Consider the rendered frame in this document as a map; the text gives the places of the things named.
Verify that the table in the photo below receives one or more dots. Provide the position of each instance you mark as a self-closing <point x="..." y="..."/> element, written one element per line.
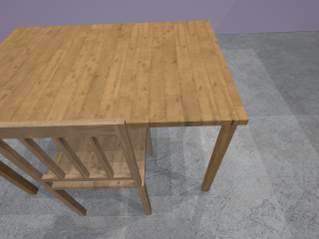
<point x="152" y="74"/>

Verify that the chair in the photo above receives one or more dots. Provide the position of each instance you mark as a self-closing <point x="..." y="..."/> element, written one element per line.
<point x="92" y="154"/>

